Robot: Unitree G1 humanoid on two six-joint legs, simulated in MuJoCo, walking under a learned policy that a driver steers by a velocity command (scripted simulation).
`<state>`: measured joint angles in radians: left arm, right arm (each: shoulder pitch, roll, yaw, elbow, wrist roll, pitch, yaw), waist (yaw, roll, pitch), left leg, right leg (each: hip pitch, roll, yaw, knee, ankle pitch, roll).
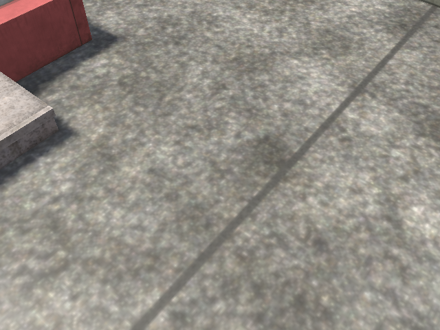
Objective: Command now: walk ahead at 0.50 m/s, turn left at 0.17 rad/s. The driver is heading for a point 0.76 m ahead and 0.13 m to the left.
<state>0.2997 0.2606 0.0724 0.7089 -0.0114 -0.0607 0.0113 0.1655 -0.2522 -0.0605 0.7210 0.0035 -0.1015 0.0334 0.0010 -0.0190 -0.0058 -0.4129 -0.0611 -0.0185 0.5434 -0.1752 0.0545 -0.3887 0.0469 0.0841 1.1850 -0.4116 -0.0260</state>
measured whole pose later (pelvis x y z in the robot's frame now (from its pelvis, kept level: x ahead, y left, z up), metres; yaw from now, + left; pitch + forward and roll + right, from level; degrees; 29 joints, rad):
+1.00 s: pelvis +0.45 +0.14 +0.01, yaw +25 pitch +2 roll +0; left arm 0.27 0.30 0.06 0.82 -0.03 -0.07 0.00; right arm 0.21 -0.24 -0.05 0.69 -0.01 -0.07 0.03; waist 0.01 -0.03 0.04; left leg -0.32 -0.03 0.08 0.48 -0.20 0.07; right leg -0.51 -0.09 0.04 1.20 -0.34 -0.01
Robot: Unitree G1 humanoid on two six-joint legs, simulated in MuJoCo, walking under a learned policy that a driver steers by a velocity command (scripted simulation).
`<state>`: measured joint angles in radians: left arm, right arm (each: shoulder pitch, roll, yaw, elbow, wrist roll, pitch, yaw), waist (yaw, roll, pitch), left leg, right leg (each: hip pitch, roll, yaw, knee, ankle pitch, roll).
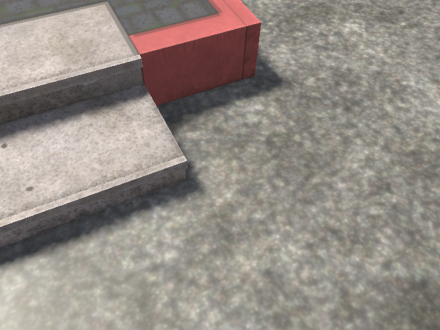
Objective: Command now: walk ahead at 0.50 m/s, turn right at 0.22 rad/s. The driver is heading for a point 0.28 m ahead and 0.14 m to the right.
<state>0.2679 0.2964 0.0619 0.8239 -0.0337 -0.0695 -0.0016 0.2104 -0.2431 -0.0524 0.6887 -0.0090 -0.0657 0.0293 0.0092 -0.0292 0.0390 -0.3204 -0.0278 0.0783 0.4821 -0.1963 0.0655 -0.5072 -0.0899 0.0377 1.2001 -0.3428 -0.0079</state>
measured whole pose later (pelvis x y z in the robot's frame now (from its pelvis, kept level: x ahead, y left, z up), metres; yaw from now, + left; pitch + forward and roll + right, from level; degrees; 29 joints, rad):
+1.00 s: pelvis +0.30 -0.03 +0.00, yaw -10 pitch -1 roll +0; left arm 0.15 0.23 0.04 0.95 0.01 0.01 0.02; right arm 0.20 -0.21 -0.02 0.95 -0.01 -0.02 -0.03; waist 0.00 0.00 0.03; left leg -0.23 0.02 0.00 0.54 -0.30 -0.02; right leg -0.27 0.01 0.01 0.52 -0.23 0.00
